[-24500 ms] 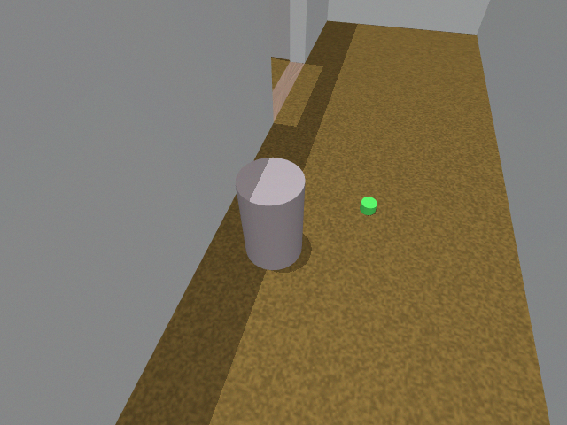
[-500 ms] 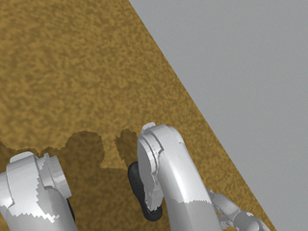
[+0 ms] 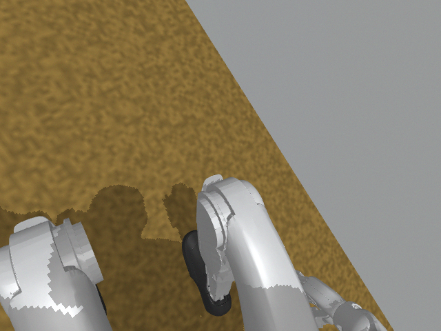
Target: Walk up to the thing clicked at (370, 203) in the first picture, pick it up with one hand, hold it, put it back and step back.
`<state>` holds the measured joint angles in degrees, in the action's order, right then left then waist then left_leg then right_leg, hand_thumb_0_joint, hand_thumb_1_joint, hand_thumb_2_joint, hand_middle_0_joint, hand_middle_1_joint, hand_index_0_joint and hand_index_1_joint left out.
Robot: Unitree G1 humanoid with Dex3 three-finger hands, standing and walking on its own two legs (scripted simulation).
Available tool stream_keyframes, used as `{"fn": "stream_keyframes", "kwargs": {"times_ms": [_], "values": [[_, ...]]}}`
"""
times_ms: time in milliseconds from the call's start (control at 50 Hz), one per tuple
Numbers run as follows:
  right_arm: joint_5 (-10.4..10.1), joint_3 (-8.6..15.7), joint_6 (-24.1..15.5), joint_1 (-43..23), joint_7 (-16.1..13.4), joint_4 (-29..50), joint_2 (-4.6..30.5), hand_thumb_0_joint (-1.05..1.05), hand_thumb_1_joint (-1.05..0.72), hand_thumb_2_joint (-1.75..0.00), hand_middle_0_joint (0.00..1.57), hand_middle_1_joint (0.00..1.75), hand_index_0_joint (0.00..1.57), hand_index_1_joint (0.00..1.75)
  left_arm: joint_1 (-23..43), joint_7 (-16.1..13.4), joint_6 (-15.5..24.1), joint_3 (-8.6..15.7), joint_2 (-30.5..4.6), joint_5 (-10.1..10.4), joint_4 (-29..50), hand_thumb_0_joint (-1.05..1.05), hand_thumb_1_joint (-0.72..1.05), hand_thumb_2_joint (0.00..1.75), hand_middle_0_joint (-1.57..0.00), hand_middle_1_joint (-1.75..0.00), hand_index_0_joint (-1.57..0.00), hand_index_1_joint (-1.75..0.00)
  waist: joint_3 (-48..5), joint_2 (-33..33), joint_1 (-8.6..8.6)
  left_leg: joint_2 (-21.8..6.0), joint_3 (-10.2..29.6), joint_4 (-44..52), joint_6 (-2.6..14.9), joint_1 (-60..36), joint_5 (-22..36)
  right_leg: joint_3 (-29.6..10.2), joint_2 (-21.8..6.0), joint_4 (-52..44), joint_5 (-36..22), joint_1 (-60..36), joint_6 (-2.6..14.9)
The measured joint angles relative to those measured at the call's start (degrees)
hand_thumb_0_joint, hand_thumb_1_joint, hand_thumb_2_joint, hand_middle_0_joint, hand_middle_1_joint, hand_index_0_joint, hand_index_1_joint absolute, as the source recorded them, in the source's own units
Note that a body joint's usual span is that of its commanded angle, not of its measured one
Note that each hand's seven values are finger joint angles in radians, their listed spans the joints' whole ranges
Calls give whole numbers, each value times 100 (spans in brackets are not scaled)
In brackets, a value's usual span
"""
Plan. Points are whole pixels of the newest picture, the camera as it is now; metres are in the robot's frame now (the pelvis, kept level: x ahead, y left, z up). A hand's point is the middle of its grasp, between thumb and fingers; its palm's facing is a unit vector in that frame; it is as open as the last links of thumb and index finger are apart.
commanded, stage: open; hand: left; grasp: from above
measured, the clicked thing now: out of the picture +0.40 +0.34 -0.27
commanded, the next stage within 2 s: withdraw in 0.14 s
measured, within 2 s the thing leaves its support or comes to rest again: neither
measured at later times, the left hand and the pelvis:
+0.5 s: hand out of the picture +0.41 +0.35 -0.22, palm faces -0.31 -0.17 -0.94, open 13.9 cm; pelvis +0.00 +0.00 +0.00, yaw +1 degrees
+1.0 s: hand out of the picture +0.38 +0.37 -0.07, palm faces -0.48 -0.15 -0.86, open 14.0 cm; pelvis -0.01 -0.01 +0.06, yaw +7 degrees
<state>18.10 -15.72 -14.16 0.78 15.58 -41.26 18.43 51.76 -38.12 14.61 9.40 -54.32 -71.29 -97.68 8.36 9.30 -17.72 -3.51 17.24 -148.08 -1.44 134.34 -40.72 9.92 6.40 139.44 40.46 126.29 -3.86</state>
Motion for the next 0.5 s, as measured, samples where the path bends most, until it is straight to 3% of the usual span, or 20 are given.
{"fn": "stream_keyframes", "kwargs": {"times_ms": [320, 420, 500], "values": [[2, -17, -22, 74, 3, -8, 41, 0, -89, -89, 20, 30, 20, 30, -15, 33, 37, -72, -13, 6, 46, 0, -46, 95, -8, -102, -9, -100, 15, 0, -1, 5, 3, -9, -5, 10, 21, 2, 0, 11, -23, 16, 1], [-30, 114, -9, 165, 33, -26, 13, 0, -89, -89, 20, 30, 20, 30, -265, 91, -13, 86, 153, -41, 600, 0, -46, 95, -8, -101, -10, -99, -77, -64, 66, 14, -8, 15, -23, 24, 13, -2, -16, 3, -5, 33, 27], [-174, 360, 73, 324, 93, -90, -35, 0, -89, -89, 20, 30, 20, 30, -546, 247, -165, 157, 492, 43, 1443, 0, -46, 96, -8, -100, -10, -99, -370, -230, 234, 31, -67, 70, -36, 87, 11, -39, -54, -2, 35, 100, 63]]}}
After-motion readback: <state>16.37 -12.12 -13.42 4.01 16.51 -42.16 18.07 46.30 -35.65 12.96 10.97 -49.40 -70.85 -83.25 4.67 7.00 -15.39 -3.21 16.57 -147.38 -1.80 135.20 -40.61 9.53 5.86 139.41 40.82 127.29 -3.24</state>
